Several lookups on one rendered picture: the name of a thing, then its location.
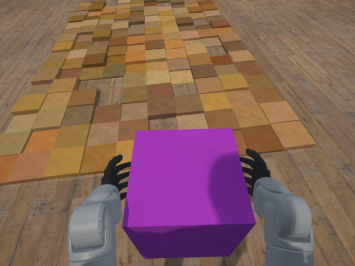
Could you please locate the carton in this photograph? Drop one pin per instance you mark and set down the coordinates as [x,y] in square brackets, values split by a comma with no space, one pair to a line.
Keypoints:
[187,195]

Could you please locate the right robot forearm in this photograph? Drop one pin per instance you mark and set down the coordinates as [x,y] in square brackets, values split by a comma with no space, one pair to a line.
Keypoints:
[287,224]

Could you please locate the left robot forearm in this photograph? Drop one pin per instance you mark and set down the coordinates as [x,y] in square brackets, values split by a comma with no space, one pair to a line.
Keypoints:
[92,239]

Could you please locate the robot right hand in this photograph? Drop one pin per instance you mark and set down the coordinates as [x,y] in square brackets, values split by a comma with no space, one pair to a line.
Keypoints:
[259,169]

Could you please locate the robot left hand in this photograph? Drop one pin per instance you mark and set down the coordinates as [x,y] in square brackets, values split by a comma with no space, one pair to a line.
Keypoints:
[110,174]

